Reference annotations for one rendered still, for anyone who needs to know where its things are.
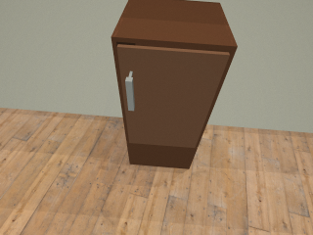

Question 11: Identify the handle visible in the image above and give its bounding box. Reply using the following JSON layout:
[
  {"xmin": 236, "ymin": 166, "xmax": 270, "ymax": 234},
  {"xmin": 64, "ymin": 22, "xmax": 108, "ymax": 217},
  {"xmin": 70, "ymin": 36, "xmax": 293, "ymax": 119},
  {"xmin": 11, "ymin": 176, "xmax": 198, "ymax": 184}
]
[{"xmin": 125, "ymin": 71, "xmax": 135, "ymax": 112}]

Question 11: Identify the cupboard door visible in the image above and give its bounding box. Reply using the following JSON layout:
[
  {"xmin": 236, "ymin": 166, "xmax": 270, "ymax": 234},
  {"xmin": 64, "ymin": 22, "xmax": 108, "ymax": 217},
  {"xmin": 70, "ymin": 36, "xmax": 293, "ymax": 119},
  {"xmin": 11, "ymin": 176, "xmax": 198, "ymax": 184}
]
[{"xmin": 116, "ymin": 44, "xmax": 230, "ymax": 148}]

